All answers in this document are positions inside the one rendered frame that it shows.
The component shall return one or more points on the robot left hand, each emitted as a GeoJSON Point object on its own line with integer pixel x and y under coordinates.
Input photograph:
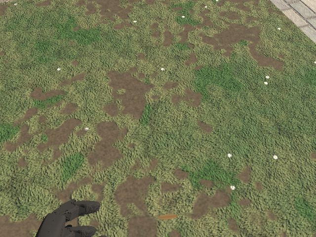
{"type": "Point", "coordinates": [53, 225]}

